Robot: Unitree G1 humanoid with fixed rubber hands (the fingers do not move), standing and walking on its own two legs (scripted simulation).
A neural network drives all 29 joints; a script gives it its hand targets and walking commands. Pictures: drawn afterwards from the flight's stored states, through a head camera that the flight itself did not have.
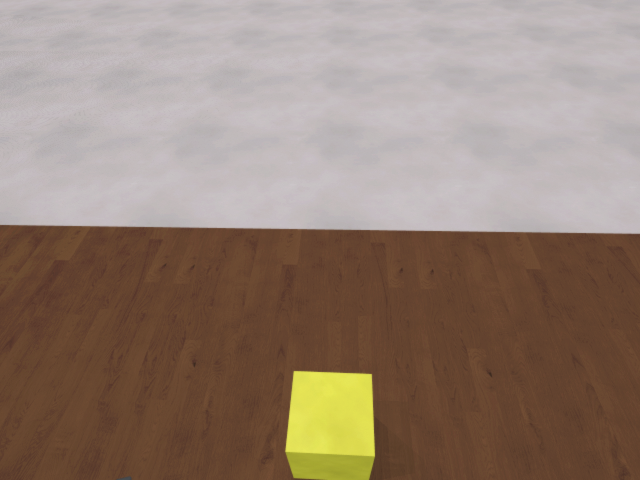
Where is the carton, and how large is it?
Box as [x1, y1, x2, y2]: [285, 371, 374, 479]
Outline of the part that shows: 294,371 285,450 293,476 301,478 319,479 368,479 374,457 371,374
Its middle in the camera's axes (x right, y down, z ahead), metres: +0.03 +0.51 +1.07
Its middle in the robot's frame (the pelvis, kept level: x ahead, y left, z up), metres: +0.42 +0.03 -0.66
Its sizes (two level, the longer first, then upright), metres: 0.210 0.200 0.250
